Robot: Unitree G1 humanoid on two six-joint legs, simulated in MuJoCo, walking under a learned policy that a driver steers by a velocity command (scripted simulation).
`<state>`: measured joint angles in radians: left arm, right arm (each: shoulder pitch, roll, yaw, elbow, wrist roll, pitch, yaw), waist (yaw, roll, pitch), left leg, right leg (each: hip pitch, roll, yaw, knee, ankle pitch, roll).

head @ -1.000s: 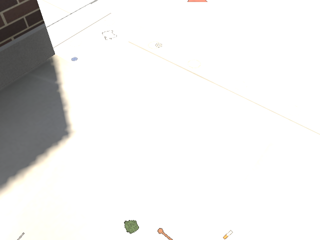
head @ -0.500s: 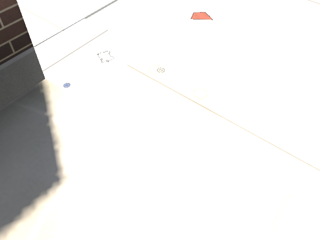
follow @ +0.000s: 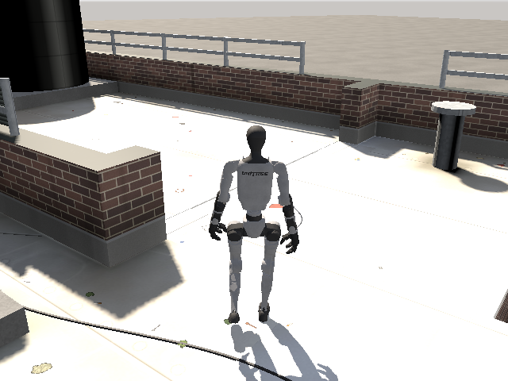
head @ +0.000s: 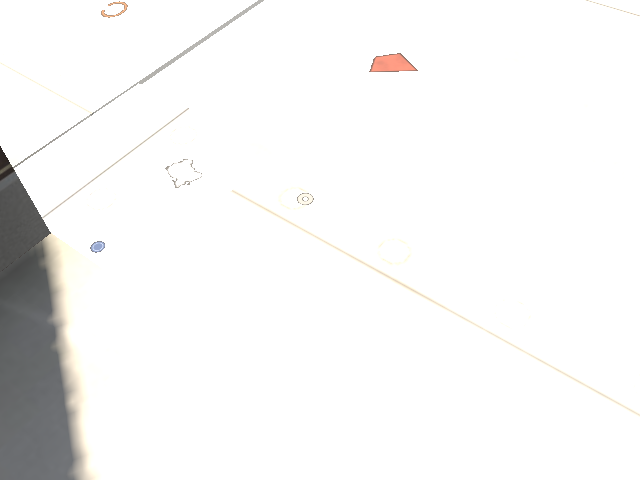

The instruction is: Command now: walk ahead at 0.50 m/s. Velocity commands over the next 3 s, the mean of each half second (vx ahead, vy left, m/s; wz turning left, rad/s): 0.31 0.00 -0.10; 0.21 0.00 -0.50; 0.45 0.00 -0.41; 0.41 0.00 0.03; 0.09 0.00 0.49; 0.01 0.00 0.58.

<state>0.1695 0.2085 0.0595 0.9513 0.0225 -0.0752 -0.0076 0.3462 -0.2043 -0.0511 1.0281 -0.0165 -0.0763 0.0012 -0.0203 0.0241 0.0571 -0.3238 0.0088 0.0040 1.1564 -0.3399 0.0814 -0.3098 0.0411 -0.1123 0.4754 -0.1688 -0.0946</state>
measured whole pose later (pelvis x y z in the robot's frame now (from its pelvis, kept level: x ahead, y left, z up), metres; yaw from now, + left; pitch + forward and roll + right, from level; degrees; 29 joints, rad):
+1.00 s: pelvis +0.23 -0.02 +0.02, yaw -22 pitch +2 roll +3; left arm 0.42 0.22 0.06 0.92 0.01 -0.01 0.00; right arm 0.15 -0.27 -0.08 0.84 -0.04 -0.01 0.03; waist 0.04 0.03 -0.04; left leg -0.55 0.04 0.04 0.90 -0.20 -0.03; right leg -0.11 0.03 0.04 0.31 -0.24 -0.08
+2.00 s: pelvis +0.66 -0.26 +0.01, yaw -29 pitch +0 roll +1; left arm 0.17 0.22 0.03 0.86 0.02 -0.07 0.01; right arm 0.29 -0.24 -0.05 0.91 -0.02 -0.02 0.00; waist -0.03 0.03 0.09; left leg -0.45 0.02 0.00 1.13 -0.39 0.03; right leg -0.27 0.01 -0.15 0.42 -0.15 -0.09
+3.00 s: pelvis +0.73 -0.31 +0.01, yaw +6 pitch +0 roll +1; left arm 0.20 0.25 0.03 0.71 0.03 0.02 0.04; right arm 0.21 -0.32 -0.10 0.76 -0.02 0.07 0.04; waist -0.01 0.06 0.06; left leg -0.49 -0.08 -0.07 1.09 -0.40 -0.04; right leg -0.20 -0.01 -0.07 0.42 -0.23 -0.04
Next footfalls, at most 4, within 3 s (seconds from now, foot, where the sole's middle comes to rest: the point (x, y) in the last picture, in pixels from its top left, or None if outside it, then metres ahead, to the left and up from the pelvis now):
0.38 left None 0.33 0.10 -0.77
0.84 right None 0.20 -0.09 -0.77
1.32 left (361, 438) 0.56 -0.04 -0.77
1.82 right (502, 368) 0.71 -0.37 -0.77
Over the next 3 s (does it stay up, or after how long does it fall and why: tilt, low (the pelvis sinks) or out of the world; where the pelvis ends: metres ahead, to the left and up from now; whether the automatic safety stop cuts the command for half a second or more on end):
stays up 0.73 -0.31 0.01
